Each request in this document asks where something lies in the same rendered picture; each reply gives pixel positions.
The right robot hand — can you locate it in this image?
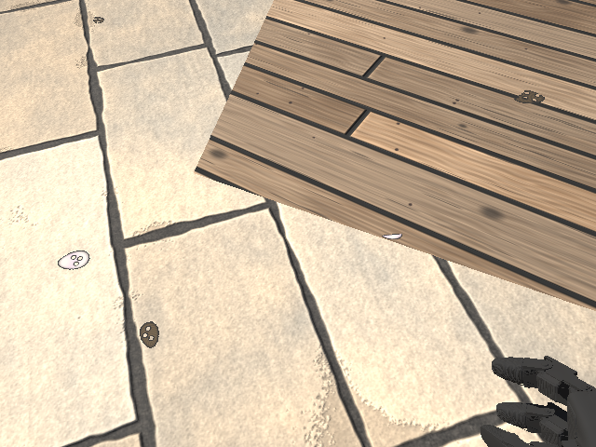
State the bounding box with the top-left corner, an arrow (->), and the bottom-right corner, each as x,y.
481,356 -> 596,447

